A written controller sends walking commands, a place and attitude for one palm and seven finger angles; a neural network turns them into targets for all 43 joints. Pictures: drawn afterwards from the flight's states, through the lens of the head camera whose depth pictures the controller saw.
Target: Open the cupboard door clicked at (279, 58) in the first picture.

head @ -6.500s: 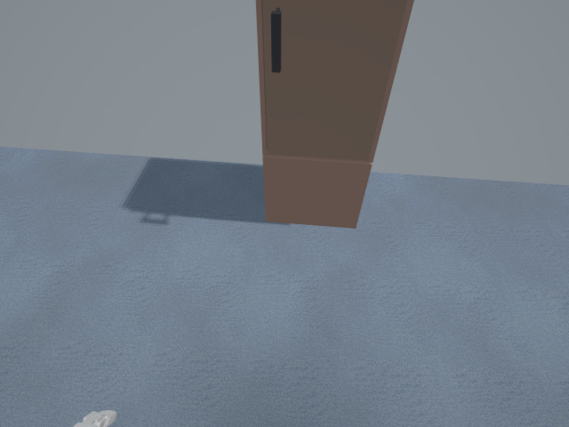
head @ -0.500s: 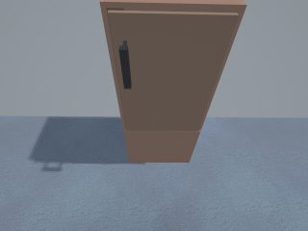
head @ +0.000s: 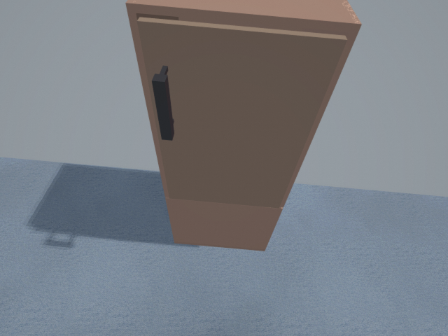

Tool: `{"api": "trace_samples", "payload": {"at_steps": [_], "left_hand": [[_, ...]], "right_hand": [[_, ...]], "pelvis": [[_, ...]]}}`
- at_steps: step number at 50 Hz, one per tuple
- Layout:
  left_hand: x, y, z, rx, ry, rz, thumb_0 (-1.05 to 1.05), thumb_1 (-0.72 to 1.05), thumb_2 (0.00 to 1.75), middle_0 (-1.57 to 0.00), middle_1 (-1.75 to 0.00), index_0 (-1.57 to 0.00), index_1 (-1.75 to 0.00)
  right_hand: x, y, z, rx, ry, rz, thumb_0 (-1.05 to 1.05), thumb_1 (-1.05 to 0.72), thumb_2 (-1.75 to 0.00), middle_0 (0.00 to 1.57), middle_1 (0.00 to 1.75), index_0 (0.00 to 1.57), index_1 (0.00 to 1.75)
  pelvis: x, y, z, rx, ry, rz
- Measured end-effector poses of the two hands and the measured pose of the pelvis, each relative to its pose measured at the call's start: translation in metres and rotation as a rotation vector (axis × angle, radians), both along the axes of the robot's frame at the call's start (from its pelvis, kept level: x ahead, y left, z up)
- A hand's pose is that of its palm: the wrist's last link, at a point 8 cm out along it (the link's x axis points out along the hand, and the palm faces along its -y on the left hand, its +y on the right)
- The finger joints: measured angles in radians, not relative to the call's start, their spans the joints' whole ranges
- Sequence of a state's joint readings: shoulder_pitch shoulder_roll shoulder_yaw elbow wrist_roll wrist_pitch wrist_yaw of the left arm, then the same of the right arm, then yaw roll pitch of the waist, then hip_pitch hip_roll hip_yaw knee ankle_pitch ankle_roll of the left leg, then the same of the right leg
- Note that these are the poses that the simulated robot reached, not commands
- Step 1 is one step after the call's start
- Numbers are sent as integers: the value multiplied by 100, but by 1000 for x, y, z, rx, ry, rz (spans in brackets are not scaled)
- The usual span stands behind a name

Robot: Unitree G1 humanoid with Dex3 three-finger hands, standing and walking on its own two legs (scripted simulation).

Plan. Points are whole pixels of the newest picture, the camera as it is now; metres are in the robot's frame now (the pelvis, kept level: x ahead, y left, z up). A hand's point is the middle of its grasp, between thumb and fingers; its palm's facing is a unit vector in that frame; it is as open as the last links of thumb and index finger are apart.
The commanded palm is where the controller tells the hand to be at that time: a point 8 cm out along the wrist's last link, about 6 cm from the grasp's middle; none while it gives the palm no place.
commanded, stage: come to a stop and stand still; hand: left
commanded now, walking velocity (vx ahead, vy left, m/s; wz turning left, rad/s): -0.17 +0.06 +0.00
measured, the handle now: (166, 104) +0.55 +0.19 +0.09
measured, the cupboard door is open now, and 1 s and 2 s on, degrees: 0 0 0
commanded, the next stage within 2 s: none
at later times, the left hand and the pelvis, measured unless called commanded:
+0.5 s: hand out of the picture -0.03 +0.19 -0.15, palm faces -0.02 -0.96 -0.26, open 7.4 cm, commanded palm none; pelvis -0.03 +0.01 +0.01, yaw -3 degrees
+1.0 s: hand out of the picture -0.06 +0.26 -0.17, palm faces +0.00 -0.98 -0.20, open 7.4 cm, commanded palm none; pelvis -0.09 +0.08 +0.01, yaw -1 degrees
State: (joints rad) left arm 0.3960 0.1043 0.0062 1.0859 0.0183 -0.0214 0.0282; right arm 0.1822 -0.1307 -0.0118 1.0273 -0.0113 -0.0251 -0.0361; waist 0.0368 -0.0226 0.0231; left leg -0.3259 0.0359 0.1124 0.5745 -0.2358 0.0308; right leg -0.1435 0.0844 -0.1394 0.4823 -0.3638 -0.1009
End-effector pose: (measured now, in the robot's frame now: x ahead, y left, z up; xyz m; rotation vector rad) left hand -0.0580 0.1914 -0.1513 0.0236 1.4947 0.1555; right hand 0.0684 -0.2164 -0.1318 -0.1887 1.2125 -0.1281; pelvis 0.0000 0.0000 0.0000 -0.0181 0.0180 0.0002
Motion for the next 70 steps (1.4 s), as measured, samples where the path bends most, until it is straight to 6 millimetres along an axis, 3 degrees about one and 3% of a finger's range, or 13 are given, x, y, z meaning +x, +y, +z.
{"api": "trace_samples", "payload": {"at_steps": [6,9,13,19,25,30,35,42,46,50,61,70], "left_hand": [[26,-1,3,38,-30,-2,1,90,90,-20,-30,-20,-30],[40,3,11,78,-73,-13,1,90,90,-20,-30,-20,-30],[45,16,20,144,-104,-36,1,91,90,-20,-30,-20,-30],[33,29,27,175,-101,-46,1,91,90,-20,-30,-20,-30],[24,46,38,159,-116,-128,1,90,90,-20,-30,-20,-30],[36,76,17,177,-191,-123,1,90,90,-21,-30,-20,-30],[44,88,22,158,-287,-126,1,90,90,-20,-30,-20,-30],[40,103,21,113,-282,-167,1,90,90,-20,-30,-20,-30],[23,112,19,101,-251,-153,1,90,90,-20,-30,-20,-30],[-8,119,17,96,-187,-121,0,90,90,-20,-30,-20,-30],[-109,122,17,69,17,-24,1,91,90,-20,-30,-19,-30],[-152,110,14,32,58,37,1,91,90,-20,-30,-19,-30]], "right_hand": [[23,11,-3,43,-41,4,0,-91,-90,20,30,20,30],[23,11,-10,70,-32,6,0,-91,-90,20,30,20,30],[12,3,-16,82,-8,-20,0,-91,-90,20,30,20,30],[-14,-7,-15,63,55,-41,0,-91,-90,20,30,20,30],[-32,-6,2,44,-38,-100,0,-91,-90,20,30,20,30],[-62,5,-11,11,-52,-78,0,-91,-90,20,30,19,30],[-95,29,-10,20,6,-64,0,-91,-90,20,30,20,30],[-144,52,0,10,70,-85,0,-92,-90,20,30,20,30],[-166,62,3,2,132,-85,0,-91,-90,20,30,20,30],[-172,67,4,-5,161,-76,0,-91,-90,20,30,20,30],[-135,80,9,-17,77,-10,0,-91,-90,20,30,20,30],[-117,89,12,-21,24,48,0,-91,-90,20,30,20,30]], "pelvis": [[10,-5,1,41,-11,-11],[6,-7,2,44,-3,-11],[1,-9,1,49,-4,-15],[-8,-6,5,55,-16,-15],[-26,12,13,43,-35,-57],[-41,28,-7,26,-60,-32],[-57,44,-2,4,-81,-38],[-75,64,4,-11,-52,-42],[-83,73,6,-9,-38,-34],[-89,80,8,-12,-40,-21],[-101,95,12,-12,-53,9],[-114,102,11,-8,-66,42]]}}
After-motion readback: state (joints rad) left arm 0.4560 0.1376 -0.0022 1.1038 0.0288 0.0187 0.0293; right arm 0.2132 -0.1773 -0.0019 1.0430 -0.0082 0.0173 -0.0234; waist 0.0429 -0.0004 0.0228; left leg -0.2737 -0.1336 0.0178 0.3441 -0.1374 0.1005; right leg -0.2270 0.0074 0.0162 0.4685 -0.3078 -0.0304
